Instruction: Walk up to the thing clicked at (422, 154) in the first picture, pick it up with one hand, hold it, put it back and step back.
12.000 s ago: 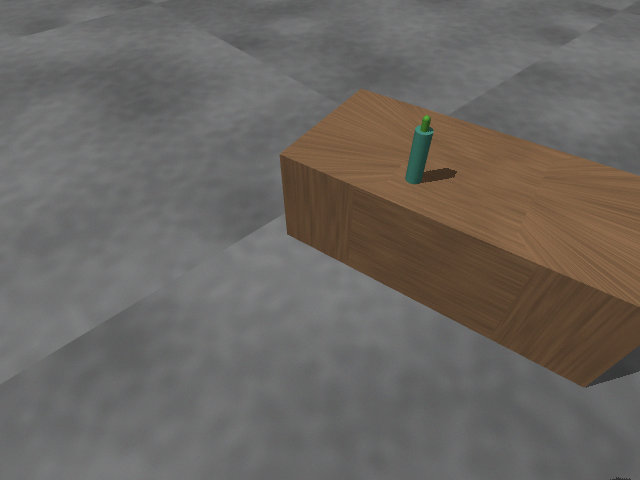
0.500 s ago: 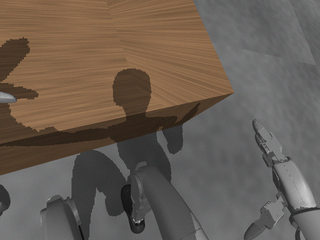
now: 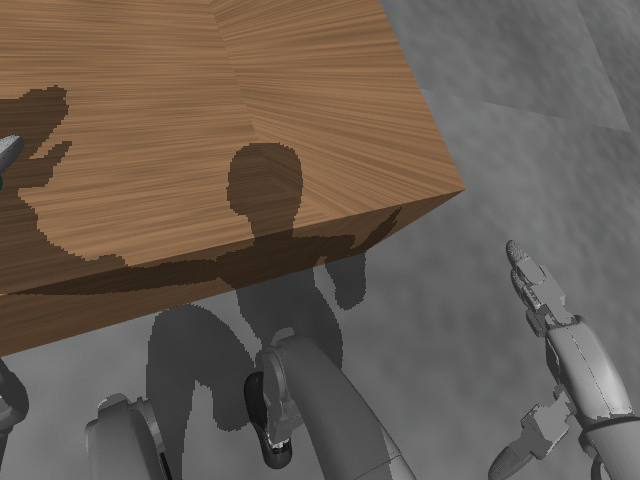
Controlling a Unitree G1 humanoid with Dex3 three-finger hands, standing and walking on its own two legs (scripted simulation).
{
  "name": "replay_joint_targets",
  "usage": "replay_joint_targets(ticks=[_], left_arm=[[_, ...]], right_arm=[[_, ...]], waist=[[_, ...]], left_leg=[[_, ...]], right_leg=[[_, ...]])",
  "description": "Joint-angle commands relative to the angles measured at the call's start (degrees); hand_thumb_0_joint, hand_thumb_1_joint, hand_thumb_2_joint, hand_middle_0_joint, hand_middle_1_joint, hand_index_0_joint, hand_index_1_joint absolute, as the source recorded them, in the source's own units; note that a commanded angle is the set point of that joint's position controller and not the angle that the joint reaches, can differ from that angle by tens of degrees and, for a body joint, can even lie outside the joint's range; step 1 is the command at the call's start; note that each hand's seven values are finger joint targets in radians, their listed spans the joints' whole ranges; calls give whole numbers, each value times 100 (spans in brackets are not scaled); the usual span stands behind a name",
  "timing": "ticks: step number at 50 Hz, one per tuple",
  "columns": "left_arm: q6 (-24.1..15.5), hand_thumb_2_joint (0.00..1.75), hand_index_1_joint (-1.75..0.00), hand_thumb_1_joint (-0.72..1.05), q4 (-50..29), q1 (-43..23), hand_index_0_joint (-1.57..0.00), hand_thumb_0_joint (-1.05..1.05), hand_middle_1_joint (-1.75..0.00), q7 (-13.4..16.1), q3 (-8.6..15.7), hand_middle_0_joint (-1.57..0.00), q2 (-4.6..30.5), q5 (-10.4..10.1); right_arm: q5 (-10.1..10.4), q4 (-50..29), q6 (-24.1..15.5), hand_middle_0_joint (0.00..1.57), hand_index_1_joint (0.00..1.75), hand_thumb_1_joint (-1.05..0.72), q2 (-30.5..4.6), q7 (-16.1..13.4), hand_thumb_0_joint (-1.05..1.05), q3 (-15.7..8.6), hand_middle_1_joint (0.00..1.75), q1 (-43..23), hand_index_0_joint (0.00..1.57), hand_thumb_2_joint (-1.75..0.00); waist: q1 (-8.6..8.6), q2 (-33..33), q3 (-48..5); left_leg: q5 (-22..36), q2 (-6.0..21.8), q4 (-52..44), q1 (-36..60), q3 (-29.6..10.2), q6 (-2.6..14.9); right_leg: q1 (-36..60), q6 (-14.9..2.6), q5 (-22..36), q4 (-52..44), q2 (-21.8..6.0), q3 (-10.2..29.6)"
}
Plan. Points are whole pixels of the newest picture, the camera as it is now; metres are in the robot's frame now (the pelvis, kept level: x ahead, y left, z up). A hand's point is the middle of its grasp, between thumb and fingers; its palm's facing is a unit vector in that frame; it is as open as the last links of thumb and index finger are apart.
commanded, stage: settle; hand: left
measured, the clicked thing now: out of the picture +0.55 +0.22 -0.03
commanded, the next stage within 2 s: lift in 0.96 s
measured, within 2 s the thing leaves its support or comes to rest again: leaves its support in 0.24 s
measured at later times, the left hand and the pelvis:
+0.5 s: hand out of the picture +0.56 +0.21 +0.00, palm faces +0.22 -0.98 +0.00, open 7.2 cm; pelvis +0.01 +0.00 +0.03, yaw +1 degrees
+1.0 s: hand out of the picture +0.55 +0.21 +0.02, palm faces +0.22 -0.98 +0.00, open 7.2 cm; pelvis +0.01 +0.00 +0.05, yaw +1 degrees
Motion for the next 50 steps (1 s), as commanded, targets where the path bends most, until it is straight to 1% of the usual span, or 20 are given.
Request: replay_joint_targets(ticks=[1, 2, 7, 9, 11, 13, 16, 17, 24, 27, 28, 31, 33, 36, 38, 40, 41, 43, 45, 50], left_arm=[[-455, 125, -138, 40, -1366, -2139, -135, 0, -135, -82, -89, -136, 1038, -49], [-467, 127, -139, 43, -1463, -2275, -136, 0, -137, -87, -86, -137, 1019, -68], [-468, 130, -143, 45, -2106, -2629, -139, 0, -141, -64, -28, -140, 1235, -110], [-427, 133, -146, 47, -2156, -2627, -141, 0, -143, -42, -91, -142, 1074, -148], [-457, 135, -150, 40, -2450, -2829, -145, 0, -147, -15, -16, -146, 1319, -143], [-404, 135, -151, 36, -2248, -2654, -146, 0, -149, -53, -190, -147, 979, -152], [-387, 135, -151, 36, -2207, -2764, -145, 0, -148, -1, -147, -146, 1104, -144], [-337, 135, -151, 36, -1816, -2539, -144, 0, -148, -4, -218, -146, 908, -149], [-324, 138, -152, 37, -1303, -2469, -145, 0, -150, 25, -238, -146, 760, -134], [-373, 139, -153, 38, -1416, -2613, -146, 0, -150, 28, -165, -146, 892, -132], [-345, 140, -154, 37, -1080, -2448, -146, 0, -151, 4, -250, -147, 698, -142], [-450, 139, -153, 37, -1605, -2845, -145, 0, -150, 44, -117, -146, 1047, -135], [-434, 141, -154, 40, -1273, -2622, -147, 0, -152, -22, -287, -147, 676, -168], [-515, 141, -154, 41, -1718, -2962, -146, 0, -151, 12, -171, -147, 1029, -144], [-490, 142, -155, 39, -1413, -2854, -146, 0, -152, -22, -304, -147, 730, -168], [-485, 141, -154, 39, -1548, -2872, -146, 0, -152, -3, -241, -147, 898, -160], [-475, 142, -154, 38, -1468, -2883, -146, 0, -152, 8, -244, -146, 949, -144], [-510, 141, -154, 40, -1893, -3097, -146, 0, -151, 31, -226, -147, 1024, -131], [-459, 143, -155, 38, -1466, -2872, -146, 0, -152, 17, -311, -147, 737, -163], [-431, 144, -156, 38, -1578, -3023, -147, 0, -153, 32, -256, -148, 909, -136]], right_arm=[[41, -868, -253, 5, 5, 52, -1034, -204, 0, -960, 5, 526, 5, -6], [30, -826, -244, 5, 5, 52, -964, -192, 0, -850, 5, 539, 5, -6], [-13, -689, -205, 5, 5, 52, -944, -210, 0, -872, 5, 511, 5, -6], [-24, -676, -194, 5, 5, 53, -946, -224, 0, -851, 5, 404, 5, -6], [-44, -417, -168, 5, 5, 53, -876, -243, 0, -778, 5, 452, 5, -6], [-56, -514, -159, 5, 5, 53, -879, -258, 0, -780, 5, 275, 5, -6], [-64, -222, -117, 5, 5, 53, -851, -288, 0, -715, 5, 242, 5, -6], [-57, -358, -113, 5, 5, 53, -868, -291, 0, -715, 5, 218, 5, -6], [-49, -158, -53, 5, 5, 54, -773, -311, 0, -552, 5, 180, 5, -5], [-44, -156, -61, 5, 5, 54, -805, -327, 0, -617, 5, 203, 5, -5], [-38, -200, -60, 5, 5, 54, -788, -319, 0, -552, 5, 138, 5, -5], [-39, -172, -55, 5, 5, 54, -816, -341, 0, -601, 5, 219, 5, -5], [-30, -209, -70, 5, 5, 54, -727, -320, 0, -487, 5, 129, 5, -5], [-65, -174, -64, 5, 5, 55, -836, -342, 0, -562, 5, 128, 5, -5], [-66, -94, -68, 5, 5, 54, -694, -321, 0, -455, 5, 129, 5, -5], [-78, -46, -76, 5, 5, 54, -823, -354, 0, -586, 5, 81, 5, -5], [-102, 210, -55, 5, 5, 54, -746, -346, 0, -483, 5, 128, 5, -5], [-102, -67, -77, 5, 5, 54, -756, -342, 0, -490, 5, -59, 5, -5], [-109, 90, -44, 5, 5, 54, -725, -330, 0, -468, 5, 91, 5, -5], [-108, 85, -57, 5, 5, 54, -749, -367, 0, -495, 5, 14, 5, -5]], waist=[[87, 2861, -3728], [147, 2878, -3730], [263, 3228, -4084], [296, 3251, -4127], [349, 3383, -4106], [321, 3186, -4084], [390, 3182, -3901], [328, 2981, -3906], [345, 2468, -3524], [344, 2402, -3743], [363, 2310, -3686], [378, 2494, -3909], [362, 2429, -3775], [426, 2651, -3934], [376, 2684, -3834], [391, 2692, -3876], [419, 2769, -3666], [488, 2898, -4006], [403, 2796, -3718], [410, 2665, -3846]], left_leg=[[2298, -177, -1365, 3482, -231, -231], [2272, -167, -1417, 3560, -276, -258], [2492, -196, -1438, 3920, -189, -258], [2637, -171, -1505, 4189, -244, -290], [2678, -187, -1486, 4187, -180, -273], [2677, -177, -1534, 4188, -176, -262], [2670, -169, -1637, 4184, -207, -270], [2615, -181, -1631, 4112, -182, -235], [2628, -185, -1848, 3788, -187, -202], [2509, -214, -1843, 3735, -123, -150], [2502, -218, -1914, 3728, -152, -164], [2546, -215, -1943, 3948, -123, -168], [2661, -208, -1987, 4024, -152, -185], [2694, -192, -2057, 4334, -185, -226], [2548, -218, -2065, 4267, -136, -214], [2502, -205, -2086, 4344, -129, -204], [2566, -194, -2110, 4321, -157, -229], [2714, -163, -2166, 4675, -219, -273], [2821, -146, -2191, 4647, -243, -292], [2426, -201, -2204, 4348, -119, -200]], right_leg=[[1901, -344, 1444, -715, 313, 70], [1824, -346, 1393, -706, 307, 53], [2109, -351, 1525, -773, 296, 124], [2044, -361, 1518, -830, 306, 94], [2168, -359, 1568, -869, 301, 148], [2262, -362, 1599, -926, 317, 152], [2226, -366, 1549, -975, 323, 130], [2354, -350, 1601, -1051, 322, 141], [2594, -337, 1687, -1236, 334, 87], [2868, -307, 1759, -1273, 308, 151], [2854, -317, 1723, -1297, 313, 122], [2947, -313, 1751, -1348, 306, 152], [2846, -332, 1783, -1370, 314, 131], [2794, -342, 1715, -1399, 316, 123], [2852, -335, 1675, -1466, 301, 151], [2870, -330, 1652, -1510, 304, 167], [2740, -337, 1613, -1496, 311, 142], [2721, -355, 1611, -1468, 313, 124], [2644, -366, 1596, -1517, 330, 89], [3003, -325, 1616, -1626, 308, 177]])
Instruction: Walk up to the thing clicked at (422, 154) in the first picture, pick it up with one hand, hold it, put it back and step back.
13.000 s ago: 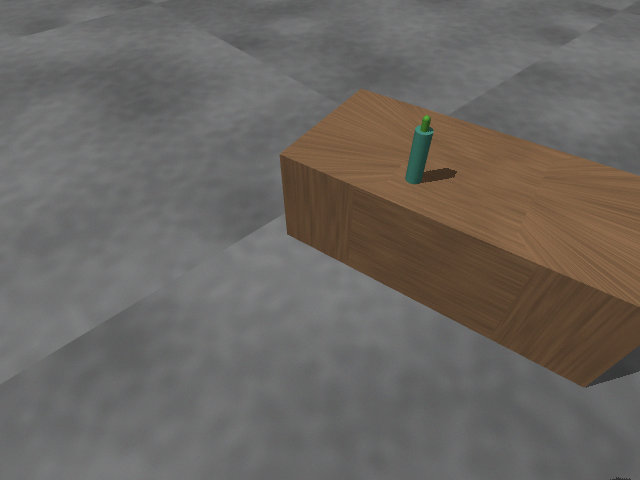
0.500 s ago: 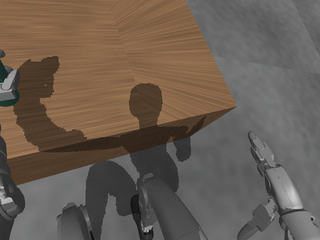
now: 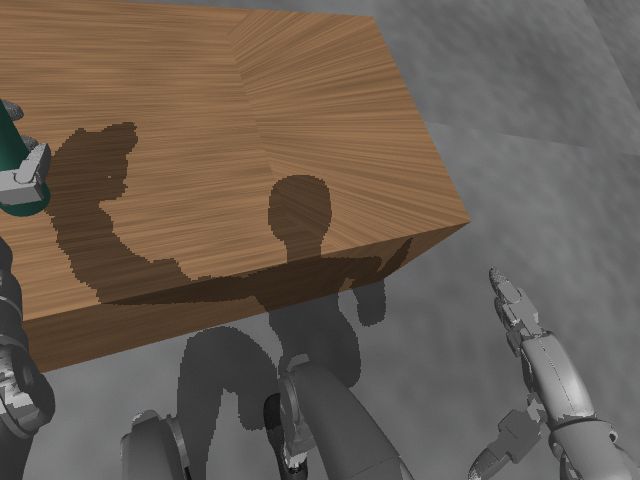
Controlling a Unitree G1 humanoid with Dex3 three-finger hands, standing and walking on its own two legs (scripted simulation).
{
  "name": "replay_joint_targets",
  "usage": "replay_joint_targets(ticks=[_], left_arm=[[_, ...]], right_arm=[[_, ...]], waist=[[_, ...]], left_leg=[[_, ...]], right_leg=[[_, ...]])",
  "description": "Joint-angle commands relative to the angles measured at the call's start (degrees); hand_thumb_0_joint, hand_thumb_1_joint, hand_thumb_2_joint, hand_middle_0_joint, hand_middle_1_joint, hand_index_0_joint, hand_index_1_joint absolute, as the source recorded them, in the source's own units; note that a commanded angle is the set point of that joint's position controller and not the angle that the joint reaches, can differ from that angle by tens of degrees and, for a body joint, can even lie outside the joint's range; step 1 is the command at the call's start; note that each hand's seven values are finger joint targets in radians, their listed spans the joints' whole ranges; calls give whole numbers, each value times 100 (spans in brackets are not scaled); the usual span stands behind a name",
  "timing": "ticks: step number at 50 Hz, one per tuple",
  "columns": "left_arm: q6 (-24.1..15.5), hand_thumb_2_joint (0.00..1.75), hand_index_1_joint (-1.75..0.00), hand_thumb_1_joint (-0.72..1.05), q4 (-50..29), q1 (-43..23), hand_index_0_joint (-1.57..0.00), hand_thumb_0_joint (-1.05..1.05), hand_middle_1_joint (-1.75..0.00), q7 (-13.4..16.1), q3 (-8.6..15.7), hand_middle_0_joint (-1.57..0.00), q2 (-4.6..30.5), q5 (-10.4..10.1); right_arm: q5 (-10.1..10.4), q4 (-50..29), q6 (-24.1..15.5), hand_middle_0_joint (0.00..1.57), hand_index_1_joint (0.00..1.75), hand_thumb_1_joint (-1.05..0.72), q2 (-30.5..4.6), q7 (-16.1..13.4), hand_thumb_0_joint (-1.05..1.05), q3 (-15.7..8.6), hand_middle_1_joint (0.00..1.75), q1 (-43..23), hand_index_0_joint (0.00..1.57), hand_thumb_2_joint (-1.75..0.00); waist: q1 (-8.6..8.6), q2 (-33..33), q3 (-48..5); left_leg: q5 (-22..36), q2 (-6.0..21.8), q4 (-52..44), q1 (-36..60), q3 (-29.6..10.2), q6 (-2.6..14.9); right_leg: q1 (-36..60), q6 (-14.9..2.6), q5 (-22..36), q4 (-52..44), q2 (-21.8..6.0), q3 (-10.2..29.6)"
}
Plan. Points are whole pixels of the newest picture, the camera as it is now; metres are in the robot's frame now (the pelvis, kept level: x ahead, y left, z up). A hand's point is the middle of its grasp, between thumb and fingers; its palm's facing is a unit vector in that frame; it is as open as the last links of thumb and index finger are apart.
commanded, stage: lift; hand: left
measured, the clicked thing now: out of the picture +0.54 +0.21 +0.01
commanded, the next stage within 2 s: hold in 1.60 s
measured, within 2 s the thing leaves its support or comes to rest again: neither
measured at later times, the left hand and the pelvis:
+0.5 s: hand out of the picture +0.52 +0.20 +0.02, palm faces +0.19 -0.98 +0.00, open 7.2 cm; pelvis +0.01 +0.00 +0.03, yaw +1 degrees
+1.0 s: hand out of the picture +0.43 +0.20 +0.09, palm faces +0.18 -0.98 -0.02, open 7.2 cm; pelvis +0.03 +0.00 +0.08, yaw +2 degrees
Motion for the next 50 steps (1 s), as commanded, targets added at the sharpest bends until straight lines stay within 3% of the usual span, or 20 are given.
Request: replay_joint_targets(ticks=[1, 3, 7, 9, 10, 12, 15, 20, 22, 27, 28, 30, 33, 34, 36, 37, 41, 44, 46, 50], left_arm=[[-592, 143, -156, 37, -1459, -2956, -147, 0, -153, -40, -91, -148, 1112, -101], [-591, 143, -155, 39, -1539, -2918, -146, 0, -152, -36, 45, -146, 1396, -91], [-534, 133, -150, 43, -1347, -2708, -145, 0, -150, -93, -17, -144, 1125, -174], [-540, 134, -151, 44, -1476, -2661, -147, 0, -151, -84, 59, -145, 1250, -175], [-536, 135, -151, 43, -1607, -2688, -146, 0, -151, -75, 62, -144, 1319, -155], [-537, 135, -151, 45, -1697, -2694, -147, 0, -151, -107, -71, -145, 1021, -202], [-546, 136, -153, 43, -2148, -2631, -148, 0, -152, -105, 51, -146, 1178, -262], [-469, 136, -151, 44, -2343, -2304, -146, 0, -151, -102, -83, -144, 872, -354], [-454, 136, -152, 43, -2744, -2286, -146, 0, -151, -92, -119, -144, 793, -380], [-302, 135, -150, 44, -2597, -1412, -144, 0, -149, -205, -410, -143, 144, -519], [-332, 135, -149, 45, -3149, -1634, -144, 0, -149, -180, -280, -142, 394, -550], [-267, 135, -148, 44, -3277, -1368, -144, 0, -148, -235, -523, -142, -70, -631], [-135, 135, -147, 43, -3226, -617, -142, 0, -147, -211, -642, -140, -392, -708], [-157, 134, -146, 45, -3778, -786, -141, 0, -146, -177, -533, -140, -212, -725], [-92, 134, -147, 42, -3848, -580, -142, 0, -146, -187, -872, -140, -716, -777], [-84, 133, -146, 39, -4108, -606, -141, 0, -146, -151, -726, -140, -430, -777], [32, 133, -146, 38, -4218, -68, -141, 0, -146, -143, -913, -140, -818, -849], [88, 131, -144, 39, -4351, 299, -139, 0, -143, -143, -1038, -138, -1010, -857], [91, 132, -144, 39, -4799, 259, -138, 0, -143, -147, -996, -137, -898, -919], [206, 132, -145, 35, -4946, 757, -139, 0, -144, -151, -1214, -138, -1240, -971]], right_arm=[[26, -901, -250, 5, 5, 54, -990, -168, 0, -822, 5, 341, 5, -5], [35, -869, -253, 5, 5, 55, -994, -176, 0, -778, 5, 275, 5, -5], [63, -992, -286, 5, 5, 52, -1074, -202, 0, -894, 5, 250, 5, -6], [68, -949, -258, 5, 5, 52, -1119, -211, 0, -929, 5, 295, 5, -6], [78, -933, -266, 5, 5, 52, -1096, -221, 0, -918, 5, 232, 5, -6], [65, -766, -248, 5, 5, 53, -937, -193, 0, -770, 5, 309, 5, -6], [83, -854, -252, 5, 5, 52, -974, -211, 0, -856, 5, 314, 5, -6], [103, -412, -245, 5, 5, 53, -855, -251, 0, -832, 5, 425, 5, -6], [110, -434, -246, 5, 5, 53, -833, -256, 0, -815, 5, 322, 5, -6], [152, -293, -201, 5, 5, 54, -755, -279, 0, -736, 5, 325, 5, -5], [154, -229, -186, 5, 5, 54, -800, -296, 0, -792, 5, 418, 5, -5], [175, -280, -159, 5, 5, 54, -674, -305, 0, -710, 5, 451, 5, -5], [209, 55, -133, 5, 5, 55, -723, -355, 0, -833, 5, 535, 5, -5], [218, 32, -130, 5, 5, 55, -711, -359, 0, -786, 5, 509, 5, -5], [246, -39, -135, 5, 5, 55, -605, -385, 0, -719, 5, 511, 5, -5], [269, -6, -115, 5, 5, 55, -663, -406, 0, -777, 5, 542, 5, -5], [300, 171, -67, 5, 5, 55, -578, -455, 0, -771, 5, 577, 5, -5], [314, 208, -35, 5, 5, 56, -543, -453, 0, -755, 5, 573, 5, -5], [332, 74, -30, 5, 5, 55, -590, -474, 0, -780, 5, 630, 5, -5], [349, 130, -32, 5, 5, 55, -498, -498, 0, -719, 5, 541, 5, -5]], waist=[[35, 2529, -3624], [132, 2443, -3664], [126, 2296, -3907], [225, 2359, -3874], [283, 2376, -3914], [275, 2416, -3697], [395, 2404, -4053], [522, 2212, -3703], [679, 2276, -3809], [852, 1988, -3467], [889, 2064, -3572], [914, 1852, -3561], [1059, 1561, -3058], [1162, 1554, -3174], [1102, 1382, -3045], [1191, 1333, -2984], [1290, 1048, -2475], [1413, 1112, -2472], [1455, 978, -2659], [1515, 809, -2426]], left_leg=[[2130, -190, -1236, 3084, -203, -167], [2166, -197, -1247, 3041, -192, -154], [2384, -202, -1261, 3163, -180, -140], [2439, -212, -1336, 3192, -173, -150], [2407, -216, -1354, 3257, -163, -153], [2299, -188, -1473, 3320, -200, -187], [2477, -208, -1512, 3544, -143, -174], [2323, -269, -1632, 3401, -28, -127], [2366, -259, -1766, 3650, -50, -161], [2666, -212, -2056, 3993, -128, -232], [2711, -201, -2103, 4127, -131, -242], [2618, -233, -2195, 4134, -64, -212], [2475, -244, -2384, 4131, -35, -202], [2482, -252, -2424, 4199, -18, -193], [2527, -248, -2506, 4284, -1, -187], [2475, -249, -2578, 4315, -8, -186], [2088, -304, -2826, 4165, 85, -147], [2382, -283, -2951, 4502, 47, -204], [2557, -276, -2967, 4693, 55, -188], [2377, -311, -3094, 4637, 119, -135]], right_leg=[[1845, -310, 1389, -708, 275, 120], [1921, -311, 1400, -731, 273, 127], [2180, -302, 1640, -746, 279, 125], [2239, -311, 1665, -793, 267, 129], [2251, -301, 1647, -804, 269, 136], [2101, -322, 1473, -873, 284, 100], [2482, -319, 1636, -942, 273, 132], [2804, -279, 1702, -1138, 246, 210], [2834, -295, 1662, -1181, 239, 191], [2889, -308, 1739, -1380, 262, 100], [2954, -316, 1732, -1388, 264, 99], [3270, -290, 1812, -1525, 250, 126], [3323, -277, 1730, -1662, 247, 103], [3429, -275, 1745, -1699, 232, 119], [3505, -266, 1811, -1773, 224, 118], [3595, -267, 1755, -1821, 222, 125], [3853, -216, 1628, -2066, 172, 191], [3809, -238, 1683, -2097, 167, 145], [4038, -225, 1845, -2142, 165, 157], [4260, -208, 1822, -2316, 111, 232]])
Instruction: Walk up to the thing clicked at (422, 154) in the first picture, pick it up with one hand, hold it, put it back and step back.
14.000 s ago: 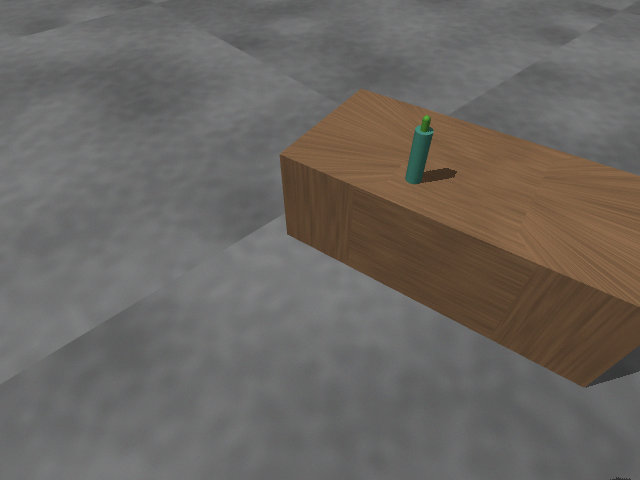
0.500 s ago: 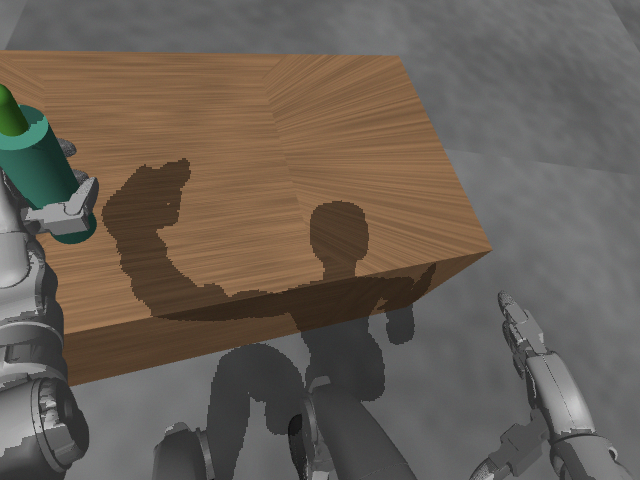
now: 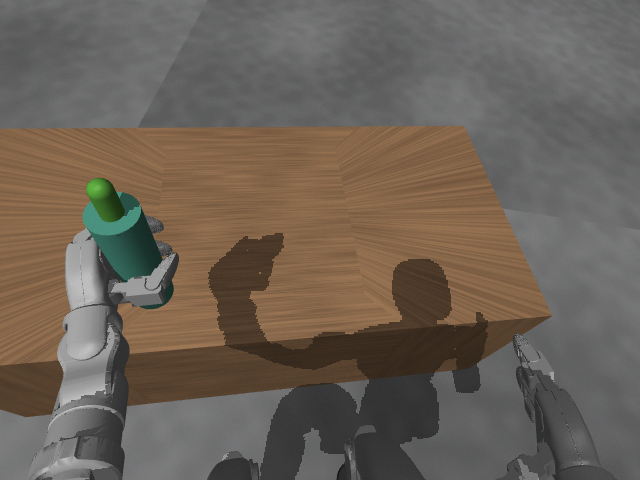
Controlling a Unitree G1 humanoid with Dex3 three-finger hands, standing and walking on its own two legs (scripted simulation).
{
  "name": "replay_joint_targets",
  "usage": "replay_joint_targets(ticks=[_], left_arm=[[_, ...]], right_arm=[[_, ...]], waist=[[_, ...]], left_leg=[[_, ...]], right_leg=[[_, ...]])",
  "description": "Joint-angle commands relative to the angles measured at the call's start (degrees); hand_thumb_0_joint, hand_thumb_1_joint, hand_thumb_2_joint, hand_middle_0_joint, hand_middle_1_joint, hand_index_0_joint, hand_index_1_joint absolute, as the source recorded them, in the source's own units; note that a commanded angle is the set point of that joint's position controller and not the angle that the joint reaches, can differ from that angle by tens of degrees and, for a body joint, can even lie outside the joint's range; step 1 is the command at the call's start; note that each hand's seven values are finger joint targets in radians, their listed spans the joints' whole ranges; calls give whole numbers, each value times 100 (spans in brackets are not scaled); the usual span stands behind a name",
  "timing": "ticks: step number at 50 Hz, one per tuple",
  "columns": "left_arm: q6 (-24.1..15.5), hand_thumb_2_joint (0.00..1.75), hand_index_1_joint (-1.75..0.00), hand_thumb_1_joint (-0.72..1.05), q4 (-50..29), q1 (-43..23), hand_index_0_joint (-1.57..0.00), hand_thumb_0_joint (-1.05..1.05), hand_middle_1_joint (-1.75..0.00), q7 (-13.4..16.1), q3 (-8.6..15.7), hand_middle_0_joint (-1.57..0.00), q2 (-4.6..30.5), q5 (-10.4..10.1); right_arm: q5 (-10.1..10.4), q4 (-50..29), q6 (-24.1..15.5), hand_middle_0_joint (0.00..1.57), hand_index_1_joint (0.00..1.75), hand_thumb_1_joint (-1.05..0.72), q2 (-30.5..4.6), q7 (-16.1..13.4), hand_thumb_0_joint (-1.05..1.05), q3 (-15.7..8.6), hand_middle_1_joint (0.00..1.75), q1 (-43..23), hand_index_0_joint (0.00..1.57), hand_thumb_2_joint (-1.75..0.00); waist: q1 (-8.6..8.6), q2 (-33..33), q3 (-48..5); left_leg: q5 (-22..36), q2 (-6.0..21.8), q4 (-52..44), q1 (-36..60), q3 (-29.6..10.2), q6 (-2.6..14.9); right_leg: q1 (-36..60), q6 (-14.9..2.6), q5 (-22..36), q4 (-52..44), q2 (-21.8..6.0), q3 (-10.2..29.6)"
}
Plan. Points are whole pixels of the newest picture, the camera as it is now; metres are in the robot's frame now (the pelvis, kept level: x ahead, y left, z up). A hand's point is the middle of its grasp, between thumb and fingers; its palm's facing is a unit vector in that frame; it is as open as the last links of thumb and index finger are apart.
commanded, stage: lift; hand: left
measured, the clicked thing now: (131, 248) +0.41 +0.19 +0.05
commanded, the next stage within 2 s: hold in 0.60 s
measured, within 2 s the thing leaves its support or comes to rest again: neither
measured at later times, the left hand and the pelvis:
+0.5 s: hand (141, 277) +0.36 +0.17 +0.05, palm faces +0.15 -0.99 -0.01, open 7.2 cm; pelvis +0.01 +0.00 +0.02, yaw +0 degrees
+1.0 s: hand (135, 282) +0.35 +0.17 +0.07, palm faces +0.16 -0.99 -0.01, open 7.2 cm; pelvis +0.01 +0.00 +0.03, yaw +0 degrees
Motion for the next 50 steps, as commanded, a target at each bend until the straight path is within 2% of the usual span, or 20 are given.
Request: replay_joint_targets(ticks=[1, 6, 8, 9, 10, 12, 13, 17, 19, 21, 28, 31, 33, 37, 40, 41, 43, 46, 47, 50], left_arm=[[-553, 129, -142, 35, -2187, -2254, -136, 0, -141, -16, 29, -135, 891, -194], [-436, 129, -142, 36, -2520, -1746, -137, 0, -141, 25, -26, -136, 771, -211], [-385, 129, -140, 36, -2527, -1610, -135, 0, -140, 10, -122, -134, 631, -246], [-387, 129, -141, 37, -2829, -1637, -135, 0, -140, 45, 10, -134, 816, -237], [-310, 128, -141, 37, -2450, -1255, -135, 0, -140, 49, -82, -134, 609, -238], [-353, 129, -141, 35, -3068, -1565, -135, 0, -141, 78, -98, -134, 689, -263], [-281, 130, -142, 36, -2738, -1212, -136, 0, -142, 78, -113, -135, 604, -259], [-244, 127, -140, 38, -3032, -1211, -135, 0, -139, 86, -124, -133, 597, -294], [-207, 127, -139, 37, -3035, -1014, -134, 0, -139, 76, -200, -133, 526, -272], [-200, 127, -140, 39, -3280, -1019, -134, 0, -139, 89, -149, -133, 592, -284], [-119, 126, -139, 37, -3454, -743, -134, 0, -138, 104, -266, -133, 400, -325], [-105, 127, -139, 39, -3429, -602, -133, 0, -138, 110, -221, -132, 415, -339], [-104, 129, -140, 43, -3653, -527, -135, 0, -140, 115, -250, -134, 438, -326], [-57, 121, -138, 42, -3694, -413, -135, 0, -138, 91, -304, -134, 361, -362], [3, 121, -137, 41, -3699, -254, -134, 0, -137, 109, -356, -133, 281, -367], [17, 120, -136, 40, -3840, -466, -134, 0, -136, 138, -315, -133, 317, -367], [34, 121, -136, 42, -3926, -318, -133, 0, -136, 147, -304, -132, 315, -392], [71, 121, -137, 43, -4039, -256, -135, 0, -137, 154, -346, -134, 287, -374], [90, 123, -139, 42, -4007, -290, -136, 0, -139, 162, -401, -134, 280, -352], [107, 122, -137, 42, -4022, -108, -134, 0, -137, 150, -390, -132, 235, -385]], right_arm=[[31, -797, -263, 5, 5, 55, -743, -142, 0, -539, 5, 278, 5, -5], [50, -1062, -239, 5, 5, 55, -813, -175, 0, -592, 5, 79, 5, -5], [45, -681, -203, 5, 5, 56, -697, -202, 0, -536, 5, 226, 5, -5], [49, -705, -198, 5, 5, 56, -751, -215, 0, -588, 5, 247, 5, -5], [62, -928, -208, 5, 5, 56, -787, -222, 0, -594, 5, 138, 5, -5], [77, -855, -199, 5, 5, 56, -657, -228, 0, -473, 5, 117, 5, -5], [95, -890, -189, 5, 5, 56, -724, -257, 0, -570, 5, 59, 5, -5], [104, -796, -204, 5, 5, 56, -766, -296, 0, -637, 5, 113, 5, -5], [125, -634, -184, 5, 5, 56, -594, -284, 0, -475, 5, 182, 5, -5], [116, -578, -178, 5, 5, 55, -688, -307, 0, -601, 5, 160, 5, -5], [136, -768, -234, 5, 5, 55, -639, -313, 0, -504, 5, 28, 5, -5], [132, -284, -203, 5, 5, 56, -606, -306, 0, -518, 5, 147, 5, -5], [133, -573, -247, 5, 5, 55, -729, -304, 0, -627, 5, 21, 5, -5], [152, -314, -233, 5, 5, 55, -558, -288, 0, -446, 5, 124, 5, -5], [156, -635, -251, 5, 5, 55, -707, -303, 0, -568, 5, -37, 5, -5], [163, -312, -225, 5, 5, 55, -544, -291, 0, -446, 5, 132, 5, -5], [162, -184, -220, 5, 5, 55, -670, -314, 0, -605, 5, 78, 5, -5], [175, -404, -281, 5, 5, 55, -514, -306, 0, -405, 5, -52, 5, -5], [182, -234, -262, 5, 5, 54, -551, -323, 0, -474, 5, 52, 5, -5], [164, -285, -255, 5, 5, 55, -569, -325, 0, -429, 5, -52, 5, -5]], waist=[[65, 785, -2339], [180, 663, -2436], [185, 665, -2177], [219, 648, -2339], [198, 404, -2242], [275, 585, -2153], [259, 429, -2177], [229, 435, -1969], [304, 470, -1838], [294, 480, -1949], [311, 421, -1837], [413, 526, -1625], [360, 537, -2041], [415, 546, -1793], [371, 384, -1855], [401, 503, -1626], [398, 475, -1608], [448, 402, -1733], [386, 469, -1645], [465, 463, -1668]], left_leg=[[1934, -155, -1192, 1739, -143, -166], [1973, -142, -1356, 1897, -151, -184], [1876, -162, -1390, 1811, -105, -176], [1853, -166, -1409, 1870, -93, -156], [1929, -150, -1431, 1859, -105, -147], [1727, -177, -1534, 1874, -88, -160], [1834, -162, -1540, 1927, -87, -147], [1681, -199, -1622, 1905, -32, -122], [1658, -208, -1675, 1921, -17, -123], [1684, -208, -1688, 1964, -4, -113], [1827, -176, -1822, 2124, -37, -149], [1918, -189, -1869, 2076, -36, -177], [2264, -136, -1841, 2376, -77, -194], [2282, -143, -1887, 2269, -63, -194], [2218, -129, -1945, 2345, -86, -194], [1996, -158, -1999, 2281, -67, -187], [1914, -157, -2029, 2243, -59, -176], [2063, -161, -2005, 2328, -42, -165], [2034, -171, -2022, 2334, -36, -165], [2175, -159, -2046, 2355, -58, -193]], right_leg=[[1455, -262, 1550, -684, 221, 24], [1693, -262, 1566, -791, 205, 12], [1720, -247, 1532, -867, 201, 30], [1817, -239, 1552, -893, 190, 53], [1872, -236, 1591, -911, 201, 32], [1921, -240, 1448, -965, 179, 52], [1963, -226, 1530, -993, 190, 46], [2077, -203, 1501, -1132, 170, 103], [2079, -203, 1471, -1159, 159, 105], [2163, -199, 1526, -1194, 150, 125], [2282, -209, 1555, -1289, 177, 74], [2237, -223, 1583, -1259, 163, 68], [2302, -243, 1787, -1197, 181, 50], [2338, -240, 1804, -1249, 172, 53], [2431, -238, 1750, -1298, 184, 32], [2337, -229, 1596, -1349, 179, 52], [2367, -229, 1550, -1382, 172, 56], [2529, -217, 1691, -1396, 168, 49], [2469, -212, 1680, -1408, 164, 65], [2545, -229, 1731, -1420, 163, 40]])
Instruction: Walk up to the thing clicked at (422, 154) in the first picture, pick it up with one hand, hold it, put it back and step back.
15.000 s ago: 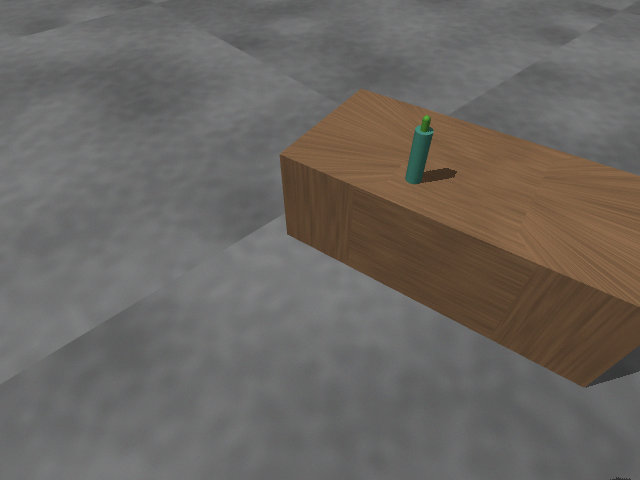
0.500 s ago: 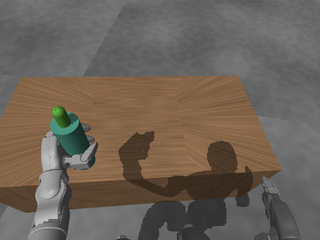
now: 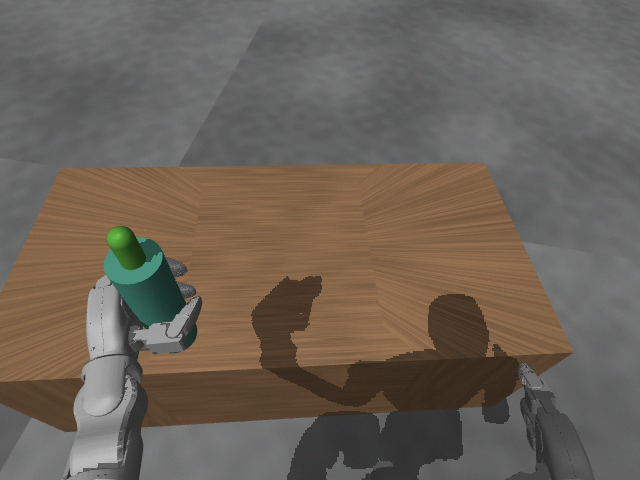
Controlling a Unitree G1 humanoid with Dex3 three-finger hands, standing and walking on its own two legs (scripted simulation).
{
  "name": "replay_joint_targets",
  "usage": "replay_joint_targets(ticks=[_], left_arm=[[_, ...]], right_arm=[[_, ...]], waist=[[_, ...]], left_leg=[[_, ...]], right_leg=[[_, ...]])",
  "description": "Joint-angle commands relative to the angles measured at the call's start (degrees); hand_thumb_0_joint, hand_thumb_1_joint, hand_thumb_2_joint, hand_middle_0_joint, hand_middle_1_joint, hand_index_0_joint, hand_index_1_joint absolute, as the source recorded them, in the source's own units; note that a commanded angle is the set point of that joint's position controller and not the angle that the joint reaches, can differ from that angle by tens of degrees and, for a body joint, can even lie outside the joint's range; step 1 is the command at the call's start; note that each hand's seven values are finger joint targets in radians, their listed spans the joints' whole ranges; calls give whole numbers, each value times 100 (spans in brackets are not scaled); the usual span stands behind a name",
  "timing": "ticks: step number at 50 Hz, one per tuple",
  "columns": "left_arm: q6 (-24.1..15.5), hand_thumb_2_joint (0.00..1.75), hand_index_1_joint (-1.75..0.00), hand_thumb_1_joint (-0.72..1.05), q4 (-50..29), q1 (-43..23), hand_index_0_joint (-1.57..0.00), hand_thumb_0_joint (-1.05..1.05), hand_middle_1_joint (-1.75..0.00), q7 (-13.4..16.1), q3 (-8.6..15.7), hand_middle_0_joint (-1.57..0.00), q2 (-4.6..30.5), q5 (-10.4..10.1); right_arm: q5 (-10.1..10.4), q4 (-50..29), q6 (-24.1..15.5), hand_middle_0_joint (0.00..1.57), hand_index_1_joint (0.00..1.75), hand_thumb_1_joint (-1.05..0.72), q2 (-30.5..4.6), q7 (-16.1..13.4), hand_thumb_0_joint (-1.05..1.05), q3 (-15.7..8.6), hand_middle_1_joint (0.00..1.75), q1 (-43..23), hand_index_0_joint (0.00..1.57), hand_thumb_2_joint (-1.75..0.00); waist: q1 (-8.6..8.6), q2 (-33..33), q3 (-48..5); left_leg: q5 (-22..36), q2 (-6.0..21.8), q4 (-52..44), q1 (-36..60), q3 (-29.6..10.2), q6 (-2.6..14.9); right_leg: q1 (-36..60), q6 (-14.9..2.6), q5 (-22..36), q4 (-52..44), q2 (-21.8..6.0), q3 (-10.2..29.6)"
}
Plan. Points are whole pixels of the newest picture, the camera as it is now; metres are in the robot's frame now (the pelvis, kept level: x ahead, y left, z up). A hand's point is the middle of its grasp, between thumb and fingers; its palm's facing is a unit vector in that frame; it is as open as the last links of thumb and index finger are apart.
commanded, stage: hold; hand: left
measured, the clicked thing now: (153, 293) +0.34 +0.18 +0.07
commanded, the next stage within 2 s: none
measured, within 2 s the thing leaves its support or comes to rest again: neither
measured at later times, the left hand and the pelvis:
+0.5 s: hand (165, 308) +0.33 +0.17 +0.06, palm faces +0.17 -0.99 -0.01, open 7.2 cm; pelvis +0.00 +0.00 +0.01, yaw +0 degrees
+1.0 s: hand (171, 304) +0.33 +0.17 +0.06, palm faces +0.16 -0.99 -0.01, open 7.2 cm; pelvis +0.00 -0.01 +0.01, yaw +0 degrees
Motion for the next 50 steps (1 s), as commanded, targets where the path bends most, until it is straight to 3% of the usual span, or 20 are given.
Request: replay_joint_targets(ticks=[1, 4, 8, 10, 11, 13, 14, 16, 20, 25, 28, 29, 30, 33, 36, 41, 42, 44, 46, 50], left_arm=[[-603, 122, -137, 43, -1833, -1824, -134, 0, -137, -36, 236, -133, 710, -143], [-550, 121, -136, 43, -2083, -1756, -133, 0, -136, -6, 208, -132, 682, -119], [-435, 122, -137, 42, -1871, -1471, -134, 0, -137, -9, 229, -132, 672, -131], [-473, 123, -138, 44, -2371, -1758, -135, 0, -138, -23, 136, -133, 661, -141], [-453, 124, -139, 42, -2310, -1653, -135, 0, -139, -8, 195, -134, 699, -137], [-396, 121, -137, 39, -2143, -1512, -133, 0, -137, -3, 248, -132, 704, -151], [-399, 122, -136, 42, -2310, -1574, -132, 0, -136, 9, 263, -130, 715, -151], [-356, 121, -136, 39, -2216, -1577, -132, 0, -136, -7, 219, -130, 703, -164], [-307, 122, -137, 41, -2064, -1484, -134, 0, -138, -6, 153, -132, 591, -159], [-391, 123, -137, 42, -2287, -1569, -133, 0, -137, -82, 87, -132, 612, -153], [-444, 122, -137, 41, -2338, -1733, -132, 0, -137, -28, 280, -130, 744, -193], [-408, 123, -137, 43, -2031, -1570, -132, 0, -137, -29, 189, -131, 642, -174], [-448, 124, -137, 44, -2154, -1702, -132, 0, -137, -40, 106, -131, 583, -180], [-491, 124, -138, 41, -2166, -1850, -133, 0, -138, 7, 370, -132, 857, -155], [-481, 125, -139, 41, -2243, -1786, -133, 0, -139, -17, 260, -132, 728, -169], [-387, 125, -138, 43, -1920, -1590, -133, 0, -138, -72, 118, -131, 579, -196], [-403, 123, -136, 45, -2054, -1796, -132, 0, -136, -75, 55, -131, 591, -175], [-383, 124, -138, 45, -1898, -1856, -133, 0, -137, -74, 130, -131, 663, -161], [-380, 124, -137, 43, -1889, -1945, -133, 0, -137, -61, 52, -131, 567, -167], [-481, 124, -137, 41, -1843, -1960, -132, 0, -137, -49, 207, -131, 693, -163]], right_arm=[[-4, -788, -323, 5, 5, 55, -701, -86, 0, -421, 5, 41, 5, -5], [5, -1093, -361, 5, 5, 55, -712, -109, 0, -427, 5, -3, 5, -5], [4, -674, -354, 5, 5, 55, -802, -132, 0, -545, 5, -26, 5, -5], [11, -847, -388, 5, 5, 55, -583, -101, 0, -301, 5, -43, 5, -5], [24, -812, -372, 5, 5, 55, -619, -115, 0, -355, 5, -59, 5, -5], [28, -799, -377, 5, 5, 55, -726, -145, 0, -451, 5, -126, 5, -5], [24, -622, -367, 5, 5, 55, -568, -122, 0, -317, 5, -61, 5, -5], [10, -579, -388, 5, 5, 55, -739, -153, 0, -475, 5, -128, 5, -5], [23, -443, -395, 5, 5, 55, -636, -141, 0, -383, 5, -144, 5, -5], [22, -531, -447, 5, 5, 55, -612, -135, 0, -359, 5, -195, 5, -5], [8, -514, -477, 5, 5, 55, -678, -154, 0, -394, 5, -306, 5, -5], [-4, -370, -469, 5, 5, 55, -750, -156, 0, -472, 5, -219, 5, -5], [-14, -298, -476, 5, 5, 56, -609, -133, 0, -308, 5, -200, 5, -5], [-14, -463, -472, 5, 5, 55, -715, -143, 0, -442, 5, -311, 5, -5], [-9, -145, -453, 5, 5, 55, -525, -122, 0, -286, 5, -132, 5, -5], [7, -293, -528, 5, 5, 55, -716, -139, 0, -408, 5, -375, 5, -5], [14, -37, -504, 5, 5, 55, -489, -122, 0, -246, 5, -333, 5, -5], [22, -245, -534, 5, 5, 55, -721, -183, 0, -459, 5, -487, 5, -5], [5, 158, -515, 5, 5, 55, -590, -142, 0, -339, 5, -287, 5, -5], [-13, -20, -543, 5, 5, 55, -661, -128, 0, -370, 5, -438, 5, -5]], waist=[[50, 459, -1690], [-32, 253, -1930], [54, 336, -1727], [51, 421, -1918], [59, 457, -1912], [37, 268, -1645], [117, 347, -1652], [46, 421, -1635], [74, 338, -1340], [36, 347, -1768], [111, 350, -1807], [24, 317, -1646], [83, 382, -1588], [78, 388, -1783], [139, 540, -1660], [70, 292, -1437], [98, 371, -1372], [23, 211, -1515], [57, 405, -1374], [110, 347, -1631]], left_leg=[[1763, -81, -1007, 851, -184, -175], [1692, -103, -983, 968, -136, -116], [1919, -96, -999, 903, -127, -143], [2085, -95, -968, 1008, -123, -147], [2101, -95, -989, 1039, -123, -146], [1753, -99, -1063, 950, -122, -121], [1641, -105, -1108, 909, -137, -126], [1726, -95, -1109, 968, -131, -140], [1654, -70, -1201, 894, -179, -152], [1751, -111, -1100, 1052, -87, -108], [1819, -104, -1105, 1046, -118, -133], [1883, -80, -1117, 1040, -143, -147], [1920, -75, -1114, 991, -155, -163], [1893, -95, -1091, 1040, -137, -147], [1786, -108, -1154, 1015, -132, -156], [1391, -93, -1263, 929, -164, -126], [1229, -114, -1266, 866, -123, -95], [1295, -110, -1251, 990, -104, -76], [1390, -90, -1279, 956, -138, -117], [1705, -85, -1203, 1044, -145, -139]], right_leg=[[1106, -224, 1438, -536, 209, -67], [1316, -193, 1504, -611, 198, -24], [1276, -209, 1628, -621, 196, -38], [1414, -217, 1778, -578, 181, -36], [1397, -215, 1790, -599, 184, -29], [1367, -195, 1510, -705, 189, -41], [1372, -205, 1410, -715, 190, -37], [1357, -205, 1471, -725, 193, -44], [1274, -211, 1372, -757, 198, -77], [1401, -197, 1563, -749, 172, -23], [1450, -210, 1555, -742, 171, -36], [1348, -213, 1589, -717, 181, -51], [1329, -223, 1586, -692, 178, -60], [1452, -218, 1593, -711, 164, -29], [1398, -222, 1498, -728, 161, -34], [1348, -198, 1204, -872, 186, -65], [1298, -199, 1091, -899, 170, -42], [1356, -182, 1187, -921, 167, -26], [1245, -215, 1205, -863, 182, -56], [1398, -219, 1428, -798, 175, -64]])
